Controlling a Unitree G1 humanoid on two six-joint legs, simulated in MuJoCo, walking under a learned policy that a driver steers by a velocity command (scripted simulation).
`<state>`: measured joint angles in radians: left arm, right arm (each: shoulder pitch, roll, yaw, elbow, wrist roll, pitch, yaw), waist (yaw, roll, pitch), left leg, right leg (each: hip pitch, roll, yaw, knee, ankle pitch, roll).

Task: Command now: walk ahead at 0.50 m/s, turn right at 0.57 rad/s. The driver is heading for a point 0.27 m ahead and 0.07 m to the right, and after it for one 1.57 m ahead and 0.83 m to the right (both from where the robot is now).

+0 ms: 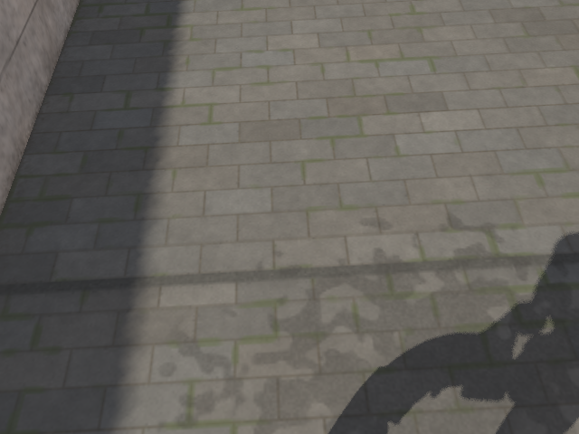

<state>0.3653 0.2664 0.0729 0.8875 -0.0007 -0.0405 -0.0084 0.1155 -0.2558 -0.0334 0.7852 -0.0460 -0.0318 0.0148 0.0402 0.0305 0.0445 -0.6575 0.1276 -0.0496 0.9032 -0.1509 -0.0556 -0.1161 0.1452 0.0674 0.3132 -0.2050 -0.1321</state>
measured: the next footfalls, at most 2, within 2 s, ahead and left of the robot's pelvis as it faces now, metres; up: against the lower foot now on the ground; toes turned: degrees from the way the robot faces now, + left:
left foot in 0.20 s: +0.30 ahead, +0.13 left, +0.00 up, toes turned -9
right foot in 0.68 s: +0.20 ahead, -0.08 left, +0.00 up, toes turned -26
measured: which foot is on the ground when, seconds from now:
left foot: up 0.00-0.18, down 0.20-0.66, up 0.68-1.00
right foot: down 0.00-0.22, up 0.24-0.66, down 0.68-1.00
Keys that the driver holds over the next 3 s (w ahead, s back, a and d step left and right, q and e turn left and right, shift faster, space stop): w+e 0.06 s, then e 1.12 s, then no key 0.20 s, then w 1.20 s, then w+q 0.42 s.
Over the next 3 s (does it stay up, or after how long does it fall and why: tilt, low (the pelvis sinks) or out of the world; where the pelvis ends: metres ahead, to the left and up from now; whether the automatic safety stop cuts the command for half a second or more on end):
stays up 0.71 -0.49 -0.02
